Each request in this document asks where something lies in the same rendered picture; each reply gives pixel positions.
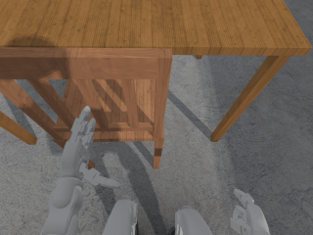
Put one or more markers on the robot thigh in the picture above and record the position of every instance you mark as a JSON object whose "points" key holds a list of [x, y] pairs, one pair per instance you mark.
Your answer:
{"points": [[122, 218], [190, 222]]}

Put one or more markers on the chair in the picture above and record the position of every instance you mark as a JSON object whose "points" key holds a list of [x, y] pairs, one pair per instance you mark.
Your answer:
{"points": [[125, 88]]}

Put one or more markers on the right robot thigh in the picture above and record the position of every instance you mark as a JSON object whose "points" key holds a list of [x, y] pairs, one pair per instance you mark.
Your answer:
{"points": [[190, 222]]}

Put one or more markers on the left robot thigh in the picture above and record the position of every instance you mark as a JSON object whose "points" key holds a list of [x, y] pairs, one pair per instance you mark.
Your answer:
{"points": [[122, 218]]}

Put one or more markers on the robot right hand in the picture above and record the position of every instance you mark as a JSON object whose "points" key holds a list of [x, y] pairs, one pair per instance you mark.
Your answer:
{"points": [[249, 220]]}

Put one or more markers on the robot left hand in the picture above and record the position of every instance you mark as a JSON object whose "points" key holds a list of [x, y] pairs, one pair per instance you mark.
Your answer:
{"points": [[76, 151]]}

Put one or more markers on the table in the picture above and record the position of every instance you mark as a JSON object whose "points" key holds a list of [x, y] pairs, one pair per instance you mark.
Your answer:
{"points": [[188, 27]]}

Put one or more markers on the left robot forearm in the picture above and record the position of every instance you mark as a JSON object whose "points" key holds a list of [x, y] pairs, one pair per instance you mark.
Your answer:
{"points": [[64, 204]]}

